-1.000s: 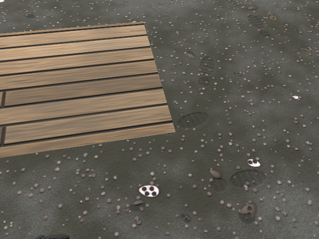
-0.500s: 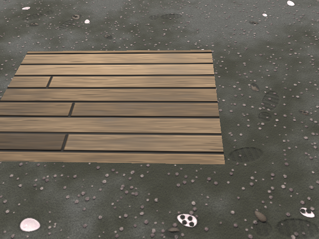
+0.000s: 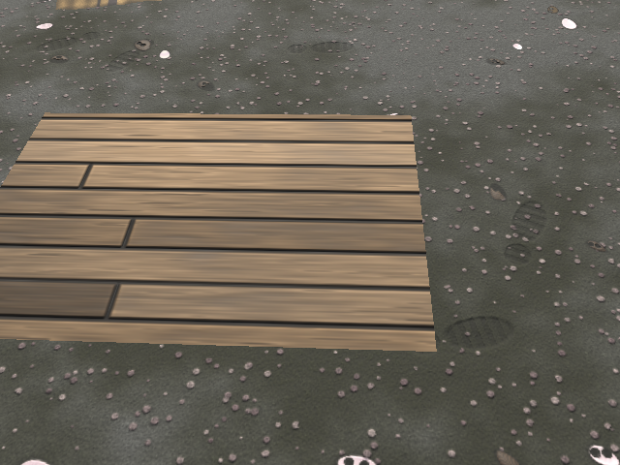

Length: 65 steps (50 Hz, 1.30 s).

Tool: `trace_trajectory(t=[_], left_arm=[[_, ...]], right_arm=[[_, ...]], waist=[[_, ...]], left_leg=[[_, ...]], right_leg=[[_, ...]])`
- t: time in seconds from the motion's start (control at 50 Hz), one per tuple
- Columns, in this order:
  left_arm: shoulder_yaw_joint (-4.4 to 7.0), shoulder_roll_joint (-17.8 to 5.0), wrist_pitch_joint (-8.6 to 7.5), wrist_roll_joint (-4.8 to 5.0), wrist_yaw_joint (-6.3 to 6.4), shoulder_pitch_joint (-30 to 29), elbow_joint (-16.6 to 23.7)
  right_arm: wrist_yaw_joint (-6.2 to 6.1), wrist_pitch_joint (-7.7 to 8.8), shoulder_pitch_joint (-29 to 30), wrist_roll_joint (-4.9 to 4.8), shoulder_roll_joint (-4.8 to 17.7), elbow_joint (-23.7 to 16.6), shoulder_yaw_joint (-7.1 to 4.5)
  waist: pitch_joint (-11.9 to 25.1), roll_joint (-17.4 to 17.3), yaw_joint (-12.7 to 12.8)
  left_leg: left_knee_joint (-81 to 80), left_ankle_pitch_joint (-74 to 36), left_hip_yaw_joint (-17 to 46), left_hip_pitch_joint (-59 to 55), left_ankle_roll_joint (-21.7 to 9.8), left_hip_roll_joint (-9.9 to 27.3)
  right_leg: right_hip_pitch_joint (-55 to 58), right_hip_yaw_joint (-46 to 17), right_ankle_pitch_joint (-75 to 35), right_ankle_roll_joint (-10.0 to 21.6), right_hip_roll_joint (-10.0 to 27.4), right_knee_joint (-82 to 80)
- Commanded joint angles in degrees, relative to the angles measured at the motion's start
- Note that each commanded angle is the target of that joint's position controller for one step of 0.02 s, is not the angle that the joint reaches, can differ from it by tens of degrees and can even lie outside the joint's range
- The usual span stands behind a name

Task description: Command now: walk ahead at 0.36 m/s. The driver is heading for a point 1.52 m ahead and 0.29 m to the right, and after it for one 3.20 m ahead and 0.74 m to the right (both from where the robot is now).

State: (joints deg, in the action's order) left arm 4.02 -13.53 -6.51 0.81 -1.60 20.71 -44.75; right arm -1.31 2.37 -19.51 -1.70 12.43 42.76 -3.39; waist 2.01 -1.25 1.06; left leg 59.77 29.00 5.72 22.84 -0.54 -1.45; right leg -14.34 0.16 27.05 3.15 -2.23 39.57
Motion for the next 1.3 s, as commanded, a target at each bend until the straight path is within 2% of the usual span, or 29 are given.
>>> trace_trajectory(t=[0.02, 0.08, 0.16, 0.22, 0.26, 0.28, 0.32, 0.34, 0.36, 0.38, 0.4, 0.42, 0.44, 0.48, 0.56, 0.68, 0.78, 0.84, 0.88, 0.9, 0.92, 0.94, 0.96, 0.98, 1.02, 1.08, 1.18, 1.24, 1.3], left_arm=[[1.98, -8.47, 0.06, -0.43, 0.34, 10.42, 0.94], [0.17, -4.80, 2.03, -0.58, 1.18, 5.94, 0.72], [0.49, -7.23, 2.64, 0.19, 2.85, 5.13, -0.65], [1.12, -9.93, 2.06, 1.07, 3.04, 7.07, -2.68], [1.32, -10.39, 2.20, 1.33, 2.95, 6.40, -3.27], [1.56, -10.99, 2.51, 1.26, 2.96, 6.30, -3.44], [1.46, -10.93, 3.01, 0.55, 2.89, 5.08, -3.07], [0.41, -7.97, 2.84, -1.17, 2.84, 4.79, -1.20], [-1.75, -0.77, 1.89, -0.17, 1.97, 13.69, -1.56], [0.27, -7.93, 1.09, 1.82, 1.60, 7.98, -1.96], [0.92, -9.99, 0.85, 2.64, 1.57, 0.86, 0.71], [0.78, -8.95, 0.84, 1.84, 2.05, -2.08, 1.40], [0.95, -8.30, 1.21, 0.69, 2.33, -2.43, 1.27], [1.03, -6.57, 2.94, 0.76, 2.51, 1.17, 0.11], [0.95, -5.63, 4.26, 0.68, 2.91, -3.27, 2.08], [0.00, -4.31, 3.13, 0.19, 0.81, -13.39, 5.37], [-0.81, -3.89, 2.99, 0.45, -1.21, -21.29, 10.41], [0.31, -6.39, 3.22, 0.47, -2.03, -18.10, 11.73], [3.35, -11.81, 3.52, 0.77, -1.37, -1.68, 8.03], [5.30, -17.93, 4.07, 0.68, -0.04, 6.30, 6.47], [5.12, -20.42, 3.37, 1.11, -0.14, 3.62, 8.09], [3.55, -15.16, 3.01, 0.28, -0.25, 4.59, 8.58], [2.81, -12.60, 2.65, -0.08, -0.13, 2.57, 8.37], [2.41, -11.42, 2.49, 0.10, -0.10, -1.50, 8.81], [1.39, -8.81, 2.41, -0.55, 0.32, -6.38, 10.51], [1.62, -9.90, 2.14, -0.22, 1.05, -6.54, 10.21], [1.43, -10.59, 2.47, -0.07, 2.17, -3.07, 7.56], [1.38, -11.02, 2.86, -0.03, 2.33, 0.13, 5.31], [1.21, -10.41, 3.43, -0.28, 2.77, -0.17, 4.43]], right_arm=[[0.17, 3.20, 14.19, 0.00, 4.89, -9.80, -1.05], [1.88, 1.94, 12.15, 0.50, 2.34, -8.93, -0.37], [3.32, 2.20, 21.29, 1.29, -0.15, -10.93, 1.23], [3.78, 2.53, 24.31, 0.45, 2.92, -12.00, 0.41], [3.77, 2.80, 23.78, 0.46, 5.02, -12.21, -0.41], [3.64, 2.82, 21.62, 0.68, 6.15, -11.79, -0.99], [2.82, 2.48, 6.46, 0.65, 9.48, -7.69, -2.95], [2.01, 2.06, -5.11, 1.32, 14.05, -5.55, -4.00], [2.93, 2.63, -6.05, 1.51, 15.53, -4.22, -3.67], [2.57, 2.42, -4.34, 1.38, 10.01, -4.31, -2.68], [2.23, 2.48, 0.77, 1.14, 8.57, -4.32, -2.03], [2.26, 2.72, 4.90, 1.38, 7.90, -4.36, -1.69], [2.48, 3.18, 7.61, 2.11, 6.58, -4.22, -1.44], [2.64, 4.39, 9.69, 2.41, 4.83, -3.17, -1.17], [2.16, 5.30, 8.07, 2.48, 7.07, 0.17, -1.84], [1.24, 4.43, 5.31, 1.96, 9.61, 2.40, -1.97], [0.85, 2.44, 0.14, 0.96, 11.63, 5.05, -2.51], [0.33, 0.97, 1.59, 0.66, 14.31, 4.46, -3.15], [-0.38, 0.11, 3.00, 0.78, 14.36, 3.53, -2.84], [-0.50, 0.76, 1.09, 1.88, 10.63, 1.40, -1.50], [0.51, 2.93, -1.15, 2.37, 5.30, -1.08, 0.65], [1.58, 5.12, 4.61, 0.53, 10.93, -2.06, -0.67], [1.93, 6.09, 8.62, -0.85, 11.29, -3.52, -0.57], [1.57, 6.43, 9.35, 0.14, 10.25, -3.64, -0.27], [1.27, 5.28, 8.52, 1.85, 10.90, -3.36, -1.00], [1.35, 3.48, 7.63, 2.62, 9.12, -3.34, -0.65], [1.82, 3.54, 17.64, 2.50, 6.26, -5.25, 0.88], [2.51, 4.34, 20.91, 2.27, 7.34, -6.36, 0.60], [3.07, 4.90, 19.26, 2.78, 9.29, -6.22, -0.28]], waist=[[-5.67, 4.99, 4.36], [-5.13, 6.41, 0.87], [-6.92, 5.60, 2.77], [-6.72, 7.81, 3.01], [-5.67, 8.06, 1.40], [-3.39, 8.71, -0.10], [5.47, 8.59, -8.02], [14.53, 0.03, -11.47], [23.82, -14.96, -6.01], [16.58, -8.99, -8.55], [6.22, -6.63, -7.33], [1.79, -0.77, -4.83], [-0.17, -0.52, -2.66], [-0.12, -3.33, 0.35], [-4.30, -1.45, 0.22], [-5.94, -0.19, -3.37], [-8.36, -0.05, -6.19], [-3.86, -3.35, -2.75], [5.20, -2.69, 6.28], [11.75, 6.46, 7.72], [19.52, 16.80, 2.66], [20.03, 10.16, 6.43], [12.26, 7.41, 5.83], [6.77, 1.02, 2.71], [3.04, 2.30, -0.98], [1.28, 2.31, -2.45], [-1.97, 5.09, 1.74], [-2.16, 6.15, 3.47], [-0.57, 7.28, 1.99]], left_leg=[[18.37, -1.64, 0.19, 42.82, -1.48, 2.41], [8.98, -14.54, -2.92, 32.10, -0.70, 5.99], [-16.85, -29.88, -8.53, 14.07, 0.91, 2.33], [-25.54, -30.56, -7.87, 9.83, -0.32, 1.17], [-28.32, -28.54, -7.72, 7.55, -2.55, 0.42], [-28.67, -26.84, -8.64, 3.60, -3.80, -0.84], [-29.20, -27.00, -8.83, -18.70, -7.63, -1.61], [-27.57, -25.00, 6.32, -37.94, -11.69, 11.17], [-37.61, -5.41, 36.96, -50.74, -20.35, 24.72], [-43.26, 4.35, 36.88, -44.78, -17.28, 22.36], [-45.00, 0.87, 26.79, -34.62, -14.62, 20.65], [-46.57, -7.83, 20.16, -25.17, -13.41, 18.78], [-48.19, -13.68, 15.08, -18.57, -12.60, 16.61], [-51.48, -17.87, 8.20, -12.14, -11.94, 14.41], [-54.35, -24.55, -0.24, -10.24, -12.21, 14.81], [-53.86, -30.42, -10.49, -15.07, -9.41, 13.22], [-49.78, -34.49, -12.71, -27.18, -8.61, 17.10], [-39.42, -60.06, -15.37, -30.38, -6.68, 17.53], [-17.22, -67.44, -18.27, -22.86, -3.73, 14.17], [3.05, -45.05, -18.72, -3.55, -0.67, 10.04], [21.18, 2.69, -8.18, 16.50, 2.00, -2.50], [23.39, 0.96, 1.15, 22.78, 0.44, 0.77], [20.82, -3.39, 0.31, 24.55, -0.84, 3.12], [14.54, -7.53, -0.17, 22.32, -0.99, 5.75], [7.86, -11.00, -0.33, 15.44, 0.05, 8.12], [1.31, -14.08, -2.18, 13.70, 3.01, 7.76], [-21.42, -34.29, -4.81, 8.27, 4.22, 4.72], [-27.82, -39.32, -4.88, 5.54, 2.68, 2.31], [-31.55, -35.06, -3.50, 4.70, -0.30, 1.65]], right_leg=[[27.89, -33.32, -28.30, 14.66, 22.07, -19.49], [16.37, -18.72, -31.30, 8.85, 15.59, -23.54], [3.78, -6.75, -30.82, 6.55, 10.06, -29.52], [8.75, -7.57, -31.63, 6.64, 13.29, -29.81], [13.54, -7.35, -43.40, 5.49, 15.18, -25.63], [15.37, -6.69, -53.34, 4.75, 15.24, -21.54], [9.30, -3.88, -63.76, 2.57, 12.09, -3.08], [-4.72, -1.90, -41.40, 0.96, 7.85, 17.08], [-22.49, -8.45, 5.72, -0.73, -1.92, 34.76], [-28.79, -11.55, 3.33, -0.08, 1.05, 39.08], [-30.81, -8.67, -2.83, 0.32, 3.72, 37.55], [-28.01, -7.14, -7.80, 0.14, 6.73, 34.90], [-24.73, -7.36, -10.90, -0.14, 8.34, 32.31], [-19.01, -8.07, -13.30, -0.87, 10.12, 30.32], [-25.38, -9.73, -19.46, -2.77, 9.93, 24.44], [-25.43, -4.32, -35.41, -2.89, 8.36, 5.17], [-29.85, -0.60, -27.95, -0.43, 7.75, -3.08], [-21.08, 4.59, -17.88, 2.74, 3.06, -3.87], [2.53, 5.58, -19.11, 6.59, -1.97, -7.83], [23.23, -13.34, -17.67, 11.99, 8.90, -8.67], [37.67, -46.79, -9.12, 22.71, 21.43, -18.97], [38.61, -45.70, -8.13, 20.07, 20.91, -22.41], [31.79, -36.50, -12.73, 17.35, 18.84, -22.02], [22.33, -29.37, -19.84, 15.24, 16.16, -22.04], [11.26, -22.94, -29.36, 14.17, 12.85, -24.30], [4.61, -18.43, -35.87, 14.77, 11.34, -26.34], [-0.41, -10.04, -34.54, 9.82, 6.56, -25.91], [2.46, -11.48, -37.52, 8.25, 7.95, -22.93], [9.21, -14.80, -41.17, 6.51, 10.22, -16.20]])
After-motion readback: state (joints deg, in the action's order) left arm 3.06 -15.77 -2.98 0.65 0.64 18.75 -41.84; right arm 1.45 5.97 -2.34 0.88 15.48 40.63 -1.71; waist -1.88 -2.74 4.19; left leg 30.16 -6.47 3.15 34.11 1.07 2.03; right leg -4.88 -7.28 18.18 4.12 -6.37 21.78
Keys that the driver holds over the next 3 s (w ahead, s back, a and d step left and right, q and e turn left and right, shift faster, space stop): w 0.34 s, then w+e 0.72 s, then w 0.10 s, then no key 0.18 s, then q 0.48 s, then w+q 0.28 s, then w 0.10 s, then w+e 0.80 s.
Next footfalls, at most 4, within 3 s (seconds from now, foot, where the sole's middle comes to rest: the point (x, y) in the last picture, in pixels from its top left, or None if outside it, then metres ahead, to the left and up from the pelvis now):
0.32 left None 0.33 0.13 -0.75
0.88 right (411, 428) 0.61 -0.15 -0.75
1.34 left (370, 302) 0.94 -0.08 -0.75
1.76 right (453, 340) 0.83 -0.28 -0.75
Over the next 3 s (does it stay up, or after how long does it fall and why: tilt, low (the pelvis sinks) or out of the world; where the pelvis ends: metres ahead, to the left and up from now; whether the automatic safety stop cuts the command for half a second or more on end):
stays up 1.26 -0.15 0.03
